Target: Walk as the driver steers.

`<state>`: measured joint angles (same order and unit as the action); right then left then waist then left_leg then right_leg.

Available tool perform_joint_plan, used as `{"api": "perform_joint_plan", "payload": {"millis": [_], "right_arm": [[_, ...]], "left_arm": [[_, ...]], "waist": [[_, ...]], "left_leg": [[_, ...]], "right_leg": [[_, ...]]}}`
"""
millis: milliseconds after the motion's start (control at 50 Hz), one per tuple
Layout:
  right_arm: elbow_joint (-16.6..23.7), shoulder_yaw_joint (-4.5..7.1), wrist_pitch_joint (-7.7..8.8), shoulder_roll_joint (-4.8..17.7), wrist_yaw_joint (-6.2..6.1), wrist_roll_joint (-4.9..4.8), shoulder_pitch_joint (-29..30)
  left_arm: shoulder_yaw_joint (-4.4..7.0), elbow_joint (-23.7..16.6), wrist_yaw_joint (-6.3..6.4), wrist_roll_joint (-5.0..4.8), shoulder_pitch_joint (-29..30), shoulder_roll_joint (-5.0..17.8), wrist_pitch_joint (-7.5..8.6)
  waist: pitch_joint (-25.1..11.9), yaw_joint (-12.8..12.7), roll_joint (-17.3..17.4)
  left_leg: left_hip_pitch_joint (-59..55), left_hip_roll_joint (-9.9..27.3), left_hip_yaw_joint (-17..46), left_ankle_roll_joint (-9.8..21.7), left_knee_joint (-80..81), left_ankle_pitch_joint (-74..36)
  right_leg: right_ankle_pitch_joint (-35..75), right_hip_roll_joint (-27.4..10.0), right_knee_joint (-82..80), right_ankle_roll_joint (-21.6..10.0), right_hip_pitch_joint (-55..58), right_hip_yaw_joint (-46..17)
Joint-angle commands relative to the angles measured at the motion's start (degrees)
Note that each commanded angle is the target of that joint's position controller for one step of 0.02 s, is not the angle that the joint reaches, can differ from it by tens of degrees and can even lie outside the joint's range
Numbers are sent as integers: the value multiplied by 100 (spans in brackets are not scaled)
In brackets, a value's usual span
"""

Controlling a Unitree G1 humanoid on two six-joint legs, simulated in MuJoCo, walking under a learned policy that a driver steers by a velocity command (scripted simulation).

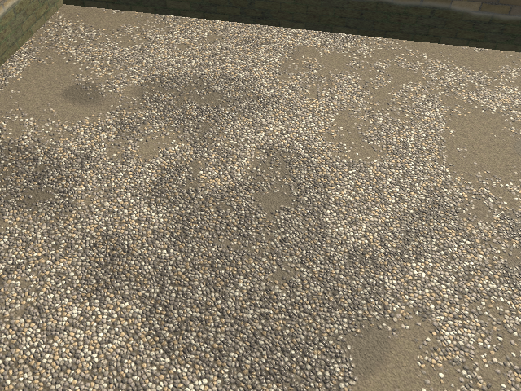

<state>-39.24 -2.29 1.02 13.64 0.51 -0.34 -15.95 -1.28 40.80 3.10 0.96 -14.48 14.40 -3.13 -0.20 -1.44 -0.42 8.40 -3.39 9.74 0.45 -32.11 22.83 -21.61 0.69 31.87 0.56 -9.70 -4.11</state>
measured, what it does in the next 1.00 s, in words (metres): stands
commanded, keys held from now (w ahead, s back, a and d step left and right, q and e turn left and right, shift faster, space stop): w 1.00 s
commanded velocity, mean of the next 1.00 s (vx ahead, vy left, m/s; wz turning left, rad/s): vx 0.47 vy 0.00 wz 0.00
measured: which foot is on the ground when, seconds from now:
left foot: down 0.00-1.00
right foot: down 0.00-1.00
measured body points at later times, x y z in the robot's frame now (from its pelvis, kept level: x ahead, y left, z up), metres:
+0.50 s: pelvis +0.01 +0.01 +0.01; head +0.02 +0.01 +0.46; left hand +0.20 +0.25 -0.07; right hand +0.23 -0.21 -0.06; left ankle -0.06 +0.13 -0.73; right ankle -0.05 -0.14 -0.73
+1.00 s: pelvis +0.00 +0.00 +0.01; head +0.00 -0.01 +0.46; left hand +0.19 +0.23 -0.06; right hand +0.22 -0.21 -0.05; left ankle -0.06 +0.13 -0.73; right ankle -0.05 -0.14 -0.73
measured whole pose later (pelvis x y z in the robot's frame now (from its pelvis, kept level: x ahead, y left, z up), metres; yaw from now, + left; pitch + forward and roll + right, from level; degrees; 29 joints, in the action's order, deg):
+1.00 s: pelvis +0.00 +0.00 +0.01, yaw +0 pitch +0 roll +0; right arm -30.5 -6.0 1.0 15.8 1.9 1.6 -5.9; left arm -5.3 29.8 1.0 2.0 -8.5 15.3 -3.3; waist -0.6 -1.2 0.4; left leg 6.3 -2.6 9.4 -0.2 -26.9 20.1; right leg -19.3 1.0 27.2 0.9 -7.6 -6.1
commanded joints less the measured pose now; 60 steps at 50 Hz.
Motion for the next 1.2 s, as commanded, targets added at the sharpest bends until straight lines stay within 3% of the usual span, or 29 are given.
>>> {"api": "perform_joint_plan", "payload": {"millis": [20,40,60,140,200,260,440,560,740,760,800,1080,1100,1200], "right_arm": [[647,121,60,607,75,2,274],[721,114,41,607,79,3,343],[771,101,-17,653,19,87,345],[943,44,-133,630,-125,134,582],[1038,-6,-146,615,-154,160,795],[1120,-42,-118,649,-125,188,975],[1194,-97,-49,782,-24,211,1286],[1203,-117,-22,793,13,208,1488],[1271,-162,2,815,21,242,1484],[1325,-156,50,779,71,177,1595],[1354,-164,88,774,112,198,1588],[1458,-177,107,797,122,180,1503],[1397,-185,55,843,66,253,1363],[1346,-180,11,855,1,221,1301]], "left_arm": [[79,-597,-1,98,102,537,56],[70,-673,-27,105,141,551,68],[29,-744,-17,213,217,560,62],[-9,-872,-60,189,311,596,114],[-27,-967,-84,199,427,616,124],[-65,-1088,-89,240,578,603,103],[-136,-1352,-92,231,882,667,70],[-146,-1454,-98,167,905,719,64],[-196,-1528,-111,163,905,717,53],[-177,-1572,-145,75,987,720,82],[-186,-1616,-167,78,1037,709,86],[-193,-1596,-207,123,1035,719,85],[-217,-1540,-161,206,926,721,52],[-211,-1438,-119,192,861,754,57]], "waist": [[-175,-24,345],[-213,-7,308],[-311,36,244],[-398,75,175],[-405,59,130],[-426,24,105],[-507,24,142],[-419,17,83],[-325,23,41],[-265,37,60],[-304,33,13],[-470,17,42],[-524,4,31],[-492,17,54]], "left_leg": [[470,227,267,349,367,-3173],[347,230,285,367,310,-3390],[77,281,316,341,303,-4053],[-437,303,262,223,250,-4843],[-545,309,241,133,355,-4818],[-550,326,221,40,458,-4772],[-378,379,257,-34,734,-3919],[-117,359,256,-24,881,-2976],[117,363,217,-79,939,-2294],[256,332,176,-59,930,-1952],[336,346,185,-39,930,-1795],[281,421,190,-33,850,-2196],[157,453,221,-60,868,-2516],[35,455,199,-122,914,-2722]], "right_leg": [[2552,-29,328,-322,611,-54],[2641,-23,361,-292,540,-51],[2998,-31,324,-247,507,-16],[3368,-36,207,-89,424,-52],[3481,-64,37,-37,555,-111],[3646,-85,-98,30,745,-171],[3423,-198,-372,77,1039,-310],[2849,-265,-483,22,978,-376],[2530,-288,-613,-49,864,-485],[2321,-296,-608,-55,818,-500],[2255,-308,-612,-93,812,-529],[2696,-321,-572,-187,885,-592],[2924,-318,-596,-190,942,-591],[3139,-322,-650,-144,1005,-595]]}}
